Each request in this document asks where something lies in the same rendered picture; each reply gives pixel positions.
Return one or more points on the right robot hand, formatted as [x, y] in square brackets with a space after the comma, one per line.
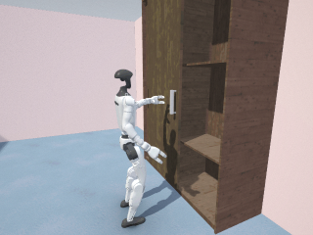
[153, 153]

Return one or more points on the left robot forearm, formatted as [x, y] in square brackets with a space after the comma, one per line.
[143, 102]

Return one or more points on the right robot forearm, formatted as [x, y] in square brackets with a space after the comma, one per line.
[132, 134]

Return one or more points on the right robot upper arm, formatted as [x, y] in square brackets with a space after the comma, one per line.
[128, 106]

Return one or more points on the left robot thigh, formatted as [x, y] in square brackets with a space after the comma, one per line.
[131, 172]

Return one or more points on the wardrobe door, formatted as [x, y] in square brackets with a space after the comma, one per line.
[165, 65]
[147, 72]

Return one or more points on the robot thigh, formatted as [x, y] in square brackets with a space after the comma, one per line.
[139, 164]
[131, 172]

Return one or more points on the left robot hand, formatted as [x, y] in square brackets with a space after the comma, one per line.
[155, 100]

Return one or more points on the right robot thigh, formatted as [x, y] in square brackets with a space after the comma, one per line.
[139, 164]

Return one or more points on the handle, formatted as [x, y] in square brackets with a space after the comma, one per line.
[145, 92]
[171, 103]

